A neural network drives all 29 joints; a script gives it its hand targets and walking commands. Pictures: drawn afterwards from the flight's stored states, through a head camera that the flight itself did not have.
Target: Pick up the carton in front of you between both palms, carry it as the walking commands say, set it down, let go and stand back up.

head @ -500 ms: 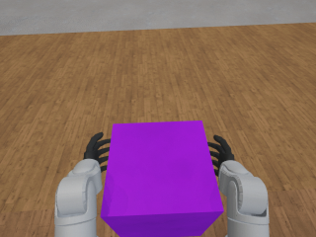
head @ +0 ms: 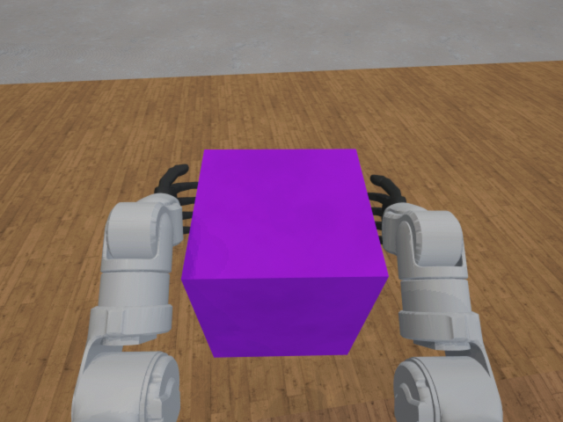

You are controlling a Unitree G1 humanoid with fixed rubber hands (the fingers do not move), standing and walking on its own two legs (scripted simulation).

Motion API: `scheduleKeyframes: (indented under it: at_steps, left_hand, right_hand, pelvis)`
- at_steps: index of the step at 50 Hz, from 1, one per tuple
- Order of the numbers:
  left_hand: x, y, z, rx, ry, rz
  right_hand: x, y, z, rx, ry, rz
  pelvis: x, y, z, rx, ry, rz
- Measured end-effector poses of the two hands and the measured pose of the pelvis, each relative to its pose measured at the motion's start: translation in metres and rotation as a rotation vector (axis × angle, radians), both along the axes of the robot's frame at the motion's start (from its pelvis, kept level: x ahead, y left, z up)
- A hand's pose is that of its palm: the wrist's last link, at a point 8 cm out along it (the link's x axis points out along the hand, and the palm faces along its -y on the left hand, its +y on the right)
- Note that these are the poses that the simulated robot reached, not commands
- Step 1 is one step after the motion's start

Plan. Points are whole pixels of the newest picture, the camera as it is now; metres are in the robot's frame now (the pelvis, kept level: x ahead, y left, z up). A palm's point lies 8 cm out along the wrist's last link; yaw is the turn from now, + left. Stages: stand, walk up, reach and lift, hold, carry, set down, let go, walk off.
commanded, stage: carry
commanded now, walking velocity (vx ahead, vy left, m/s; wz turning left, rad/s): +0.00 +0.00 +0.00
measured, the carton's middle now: (280, 259) +0.35 +0.00 +0.04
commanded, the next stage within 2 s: none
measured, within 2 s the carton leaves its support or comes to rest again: neither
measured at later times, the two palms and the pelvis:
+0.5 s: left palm (191, 196) +0.40 +0.13 +0.11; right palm (403, 203) +0.40 -0.17 +0.11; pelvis +0.03 -0.02 +0.01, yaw +0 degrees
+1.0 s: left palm (195, 203) +0.38 +0.12 +0.12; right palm (413, 204) +0.39 -0.18 +0.12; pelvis +0.04 -0.04 +0.00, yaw +1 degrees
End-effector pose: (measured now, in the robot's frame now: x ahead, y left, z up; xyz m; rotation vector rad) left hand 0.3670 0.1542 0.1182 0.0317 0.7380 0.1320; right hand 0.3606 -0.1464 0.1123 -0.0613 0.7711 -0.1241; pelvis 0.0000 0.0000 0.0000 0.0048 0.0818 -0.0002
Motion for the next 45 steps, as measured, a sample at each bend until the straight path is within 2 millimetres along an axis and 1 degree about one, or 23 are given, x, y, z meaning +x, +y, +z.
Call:
scheduleKeyframes:
  at_steps: [4,8,16,19,23,27,30,36,41,45]
  left_hand:
    - [0.009,-0.004,-0.005,-0.01,0.014,0.01]
    - [0.016,-0.009,-0.007,-0.02,0.004,0.024]
    - [0.024,-0.018,-0.002,-0.037,-0.035,0.055]
    - [0.027,-0.022,-0.001,-0.04,-0.047,0.06]
    - [0.032,-0.023,-0.004,-0.051,-0.052,0.054]
    - [0.036,-0.029,-0.004,-0.064,-0.051,0.025]
    - [0.036,-0.036,0.0,-0.051,-0.066,0.028]
    - [0.033,-0.044,0.001,-0.02,-0.04,0.025]
    - [0.032,-0.043,0.001,-0.018,-0.039,0.018]
    - [0.026,-0.04,0.001,-0.02,-0.026,0.022]
  right_hand:
    - [0.008,-0.004,-0.007,0.024,0.014,-0.02]
    - [0.014,-0.009,-0.009,0.038,0.003,-0.044]
    - [0.026,-0.018,-0.006,0.069,-0.034,-0.054]
    - [0.03,-0.022,-0.006,0.073,-0.047,-0.052]
    - [0.035,-0.023,-0.003,0.064,-0.053,-0.06]
    - [0.035,-0.027,-0.003,0.051,-0.051,-0.059]
    - [0.036,-0.034,-0.004,0.057,-0.066,-0.048]
    - [0.038,-0.042,-0.003,0.061,-0.04,-0.034]
    - [0.041,-0.042,0.004,0.032,-0.039,-0.015]
    - [0.036,-0.038,0.005,0.024,-0.027,-0.006]
  pelvis:
    - [0.005,-0.001,0.003,0.001,0.01,-0.001]
    - [0.008,-0.003,0.006,0.003,0.018,0.0]
    - [0.016,-0.013,0.013,0.011,0.039,0.005]
    - [0.02,-0.016,0.012,0.011,0.038,0.002]
    - [0.03,-0.017,0.01,0.011,0.026,-0.002]
    - [0.032,-0.021,0.011,0.007,0.017,0.001]
    - [0.036,-0.028,0.004,0.008,-0.002,0.011]
    - [0.047,-0.034,0.002,0.002,-0.018,0.017]
    - [0.046,-0.037,-0.001,0.004,-0.023,0.014]
    - [0.042,-0.038,-0.002,0.004,-0.029,0.014]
